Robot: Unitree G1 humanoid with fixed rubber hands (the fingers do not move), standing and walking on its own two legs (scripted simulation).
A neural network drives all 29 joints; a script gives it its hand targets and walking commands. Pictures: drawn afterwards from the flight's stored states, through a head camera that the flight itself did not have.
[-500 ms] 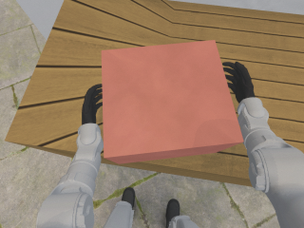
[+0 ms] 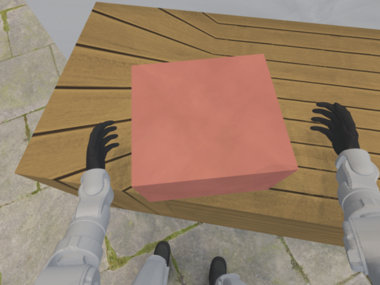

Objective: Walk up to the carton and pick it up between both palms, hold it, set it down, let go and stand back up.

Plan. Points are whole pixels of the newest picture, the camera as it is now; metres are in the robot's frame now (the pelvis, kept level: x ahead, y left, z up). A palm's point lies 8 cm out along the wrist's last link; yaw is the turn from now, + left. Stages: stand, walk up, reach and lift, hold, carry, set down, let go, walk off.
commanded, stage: set down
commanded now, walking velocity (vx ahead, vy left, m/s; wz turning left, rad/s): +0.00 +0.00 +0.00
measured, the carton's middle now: (203, 131) +0.44 +0.04 -0.04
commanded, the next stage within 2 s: none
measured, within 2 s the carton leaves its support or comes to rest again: neither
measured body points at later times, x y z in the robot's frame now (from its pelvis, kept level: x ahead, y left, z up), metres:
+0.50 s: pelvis -0.01 +0.00 +0.00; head +0.08 +0.00 +0.44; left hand +0.29 +0.26 -0.02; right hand +0.38 -0.27 +0.00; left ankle +0.04 +0.16 -0.71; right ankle +0.01 -0.10 -0.71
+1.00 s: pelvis +0.02 +0.00 +0.01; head +0.07 +0.00 +0.46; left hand +0.24 +0.24 -0.02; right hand +0.34 -0.30 -0.01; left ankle +0.04 +0.16 -0.71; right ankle +0.01 -0.10 -0.71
